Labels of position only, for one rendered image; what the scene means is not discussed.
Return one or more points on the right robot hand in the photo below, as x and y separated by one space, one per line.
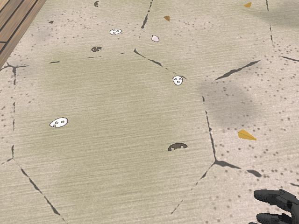
282 199

